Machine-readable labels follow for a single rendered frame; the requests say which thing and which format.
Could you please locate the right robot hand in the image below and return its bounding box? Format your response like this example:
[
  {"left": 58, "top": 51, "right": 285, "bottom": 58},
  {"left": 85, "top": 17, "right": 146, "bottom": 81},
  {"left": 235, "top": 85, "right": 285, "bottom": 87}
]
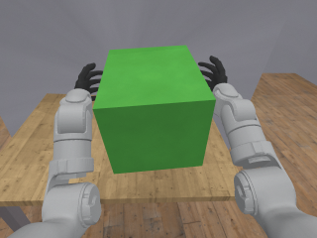
[{"left": 198, "top": 56, "right": 228, "bottom": 92}]

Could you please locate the right robot upper arm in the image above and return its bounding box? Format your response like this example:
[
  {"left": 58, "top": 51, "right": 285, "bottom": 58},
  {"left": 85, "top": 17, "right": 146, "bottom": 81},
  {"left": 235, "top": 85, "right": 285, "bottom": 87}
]
[{"left": 234, "top": 166, "right": 317, "bottom": 238}]

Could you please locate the left robot upper arm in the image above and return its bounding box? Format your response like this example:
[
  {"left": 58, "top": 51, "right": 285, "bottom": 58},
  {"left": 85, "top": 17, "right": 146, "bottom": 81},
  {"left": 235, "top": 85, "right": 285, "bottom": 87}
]
[{"left": 7, "top": 181, "right": 102, "bottom": 238}]

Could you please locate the carton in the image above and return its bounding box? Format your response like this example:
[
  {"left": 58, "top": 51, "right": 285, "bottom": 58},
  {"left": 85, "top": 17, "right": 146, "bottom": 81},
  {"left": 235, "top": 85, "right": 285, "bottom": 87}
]
[{"left": 92, "top": 45, "right": 216, "bottom": 175}]

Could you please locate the table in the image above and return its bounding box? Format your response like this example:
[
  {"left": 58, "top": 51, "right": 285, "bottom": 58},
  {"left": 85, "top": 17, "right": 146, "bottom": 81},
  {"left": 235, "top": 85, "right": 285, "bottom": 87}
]
[{"left": 0, "top": 93, "right": 239, "bottom": 232}]

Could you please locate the left robot forearm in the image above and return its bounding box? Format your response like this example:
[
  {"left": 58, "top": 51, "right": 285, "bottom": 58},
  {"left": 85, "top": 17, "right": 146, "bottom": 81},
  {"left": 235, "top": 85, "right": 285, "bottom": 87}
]
[{"left": 42, "top": 88, "right": 94, "bottom": 221}]

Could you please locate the right robot forearm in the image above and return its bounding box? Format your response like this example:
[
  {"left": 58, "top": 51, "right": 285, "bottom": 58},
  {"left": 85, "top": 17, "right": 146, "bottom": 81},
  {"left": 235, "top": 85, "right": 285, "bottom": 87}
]
[{"left": 212, "top": 82, "right": 297, "bottom": 204}]

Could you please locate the left robot hand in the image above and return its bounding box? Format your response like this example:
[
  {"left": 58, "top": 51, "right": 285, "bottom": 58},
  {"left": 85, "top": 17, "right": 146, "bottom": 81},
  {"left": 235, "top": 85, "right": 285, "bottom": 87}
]
[{"left": 74, "top": 62, "right": 103, "bottom": 101}]

